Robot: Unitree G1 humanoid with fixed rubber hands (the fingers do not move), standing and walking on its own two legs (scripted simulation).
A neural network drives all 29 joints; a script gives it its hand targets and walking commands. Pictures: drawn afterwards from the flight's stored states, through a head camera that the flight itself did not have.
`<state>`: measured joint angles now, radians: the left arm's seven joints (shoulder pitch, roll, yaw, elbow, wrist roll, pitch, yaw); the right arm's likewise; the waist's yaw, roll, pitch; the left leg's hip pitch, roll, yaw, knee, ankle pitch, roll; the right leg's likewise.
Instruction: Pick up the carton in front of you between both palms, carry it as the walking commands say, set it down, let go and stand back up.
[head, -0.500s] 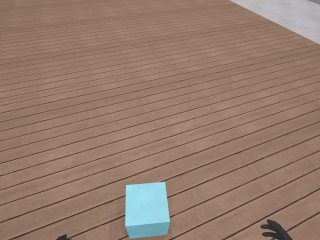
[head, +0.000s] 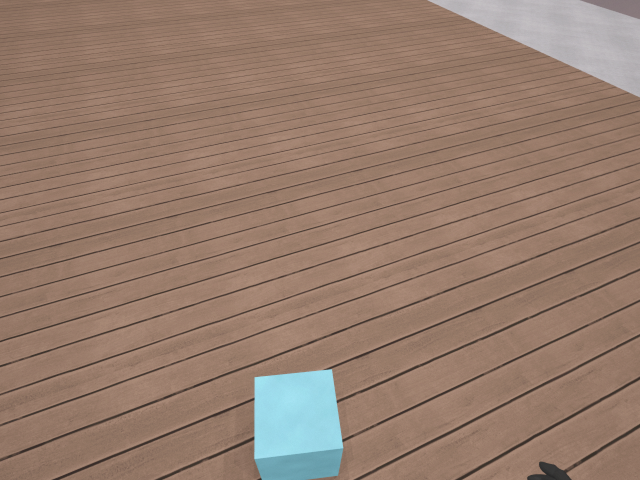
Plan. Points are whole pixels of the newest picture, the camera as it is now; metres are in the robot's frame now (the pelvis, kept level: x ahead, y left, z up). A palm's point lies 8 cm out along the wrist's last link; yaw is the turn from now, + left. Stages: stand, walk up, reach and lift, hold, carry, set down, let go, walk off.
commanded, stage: stand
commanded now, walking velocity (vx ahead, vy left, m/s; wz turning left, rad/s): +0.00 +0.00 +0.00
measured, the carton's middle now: (297, 427) +0.43 +0.06 -0.65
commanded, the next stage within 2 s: none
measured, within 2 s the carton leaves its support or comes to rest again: neither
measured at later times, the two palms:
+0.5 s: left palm out of the picture +0.06 +0.30 -0.11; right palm out of the picture +0.08 -0.31 -0.09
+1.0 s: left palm out of the picture +0.05 +0.31 -0.11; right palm out of the picture +0.08 -0.31 -0.09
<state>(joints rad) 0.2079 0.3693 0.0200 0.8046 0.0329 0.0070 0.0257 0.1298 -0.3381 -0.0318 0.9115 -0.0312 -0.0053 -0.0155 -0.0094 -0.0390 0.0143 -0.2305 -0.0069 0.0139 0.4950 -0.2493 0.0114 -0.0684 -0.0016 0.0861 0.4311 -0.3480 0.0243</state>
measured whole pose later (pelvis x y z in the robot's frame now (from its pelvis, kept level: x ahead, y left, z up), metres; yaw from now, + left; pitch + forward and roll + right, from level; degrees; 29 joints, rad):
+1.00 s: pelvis -0.02 +0.00 +0.01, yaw +1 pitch -2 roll +0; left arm 0.17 0.39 0.01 0.99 0.02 -0.01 0.02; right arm 0.09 -0.37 -0.02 1.07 -0.01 -0.01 -0.01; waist -0.01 -0.02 0.03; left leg -0.20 -0.01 -0.01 0.41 -0.17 0.01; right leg -0.04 0.00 0.07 0.35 -0.28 0.03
